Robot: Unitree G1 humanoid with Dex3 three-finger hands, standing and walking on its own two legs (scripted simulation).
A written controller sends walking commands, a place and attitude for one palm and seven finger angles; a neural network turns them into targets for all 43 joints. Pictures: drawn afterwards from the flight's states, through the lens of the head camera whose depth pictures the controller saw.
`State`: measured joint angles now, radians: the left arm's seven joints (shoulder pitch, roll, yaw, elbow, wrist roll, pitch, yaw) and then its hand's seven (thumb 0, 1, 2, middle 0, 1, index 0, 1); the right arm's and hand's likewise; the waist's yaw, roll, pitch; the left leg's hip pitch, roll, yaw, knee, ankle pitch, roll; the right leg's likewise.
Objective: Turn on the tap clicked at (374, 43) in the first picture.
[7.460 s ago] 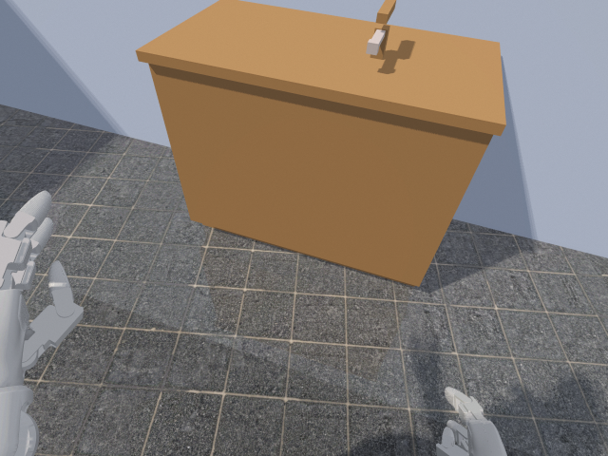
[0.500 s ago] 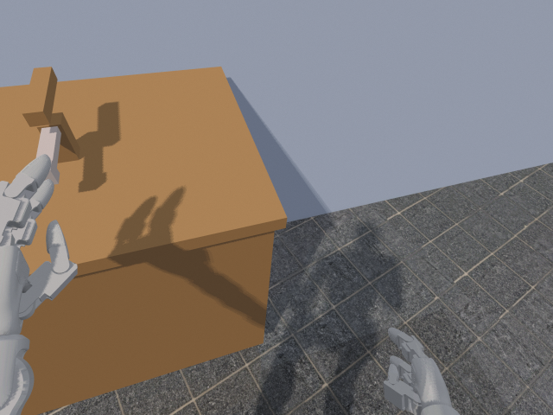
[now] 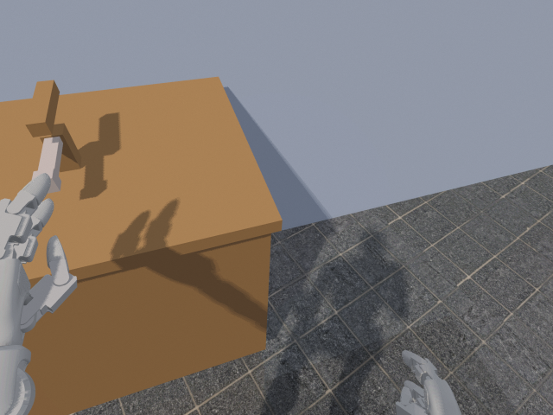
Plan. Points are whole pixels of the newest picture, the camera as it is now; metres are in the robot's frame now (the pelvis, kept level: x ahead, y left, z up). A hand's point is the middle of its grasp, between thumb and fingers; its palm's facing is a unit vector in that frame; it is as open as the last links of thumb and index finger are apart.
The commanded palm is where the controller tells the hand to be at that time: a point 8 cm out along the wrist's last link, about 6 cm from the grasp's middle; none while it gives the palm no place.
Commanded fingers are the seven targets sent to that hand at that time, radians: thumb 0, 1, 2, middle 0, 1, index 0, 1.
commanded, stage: come to a stop and stand still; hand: left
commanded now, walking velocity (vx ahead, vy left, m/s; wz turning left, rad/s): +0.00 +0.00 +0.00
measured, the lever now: (47, 181) +0.40 +0.40 +0.10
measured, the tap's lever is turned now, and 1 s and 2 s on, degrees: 0 0 0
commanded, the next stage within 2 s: look again from close up in 1.30 s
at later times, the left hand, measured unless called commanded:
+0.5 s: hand (102, 270) +0.24 +0.23 +0.13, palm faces +0.29 -0.86 -0.41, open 7.4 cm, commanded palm +0.18 +0.27 +0.17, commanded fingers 0.00 0.90 0.90 -0.20 -0.30 -0.20 -0.30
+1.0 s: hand (59, 273) +0.22 +0.26 +0.15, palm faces +0.38 -0.86 -0.35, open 7.4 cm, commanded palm +0.17 +0.30 +0.17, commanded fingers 0.00 0.90 0.90 -0.20 -0.30 -0.20 -0.30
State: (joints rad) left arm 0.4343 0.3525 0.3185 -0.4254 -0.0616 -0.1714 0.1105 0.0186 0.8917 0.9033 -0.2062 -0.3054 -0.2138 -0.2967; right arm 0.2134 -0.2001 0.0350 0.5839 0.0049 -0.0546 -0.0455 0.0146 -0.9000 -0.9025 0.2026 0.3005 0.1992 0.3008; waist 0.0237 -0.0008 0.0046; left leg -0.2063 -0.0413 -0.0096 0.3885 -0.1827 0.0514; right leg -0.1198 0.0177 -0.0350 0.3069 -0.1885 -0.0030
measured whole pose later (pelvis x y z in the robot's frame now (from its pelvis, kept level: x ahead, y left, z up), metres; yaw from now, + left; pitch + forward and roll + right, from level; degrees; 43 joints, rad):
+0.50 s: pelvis +0.01 +0.00 -0.01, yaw -2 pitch +1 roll -1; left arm 0.45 0.35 0.33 -0.43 -0.03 -0.22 0.09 0.02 0.89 0.90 -0.21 -0.31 -0.22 -0.30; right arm 0.19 -0.23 0.02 0.60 -0.01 -0.10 -0.03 0.01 -0.90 -0.90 0.20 0.30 0.20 0.30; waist 0.01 0.00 0.06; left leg -0.27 -0.03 0.02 0.50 -0.26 0.05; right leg -0.20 0.04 0.01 0.44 -0.27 -0.01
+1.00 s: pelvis +0.00 +0.02 +0.00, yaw -1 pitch +1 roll -2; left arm 0.43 0.35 0.34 -0.48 -0.05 -0.18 0.12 0.02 0.89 0.90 -0.21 -0.31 -0.21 -0.30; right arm 0.15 -0.20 0.05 0.56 -0.01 -0.07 -0.04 0.01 -0.90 -0.90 0.20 0.30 0.20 0.30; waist 0.04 -0.01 0.04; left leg -0.25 -0.05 0.02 0.46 -0.22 0.08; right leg -0.16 0.01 0.00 0.37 -0.22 0.02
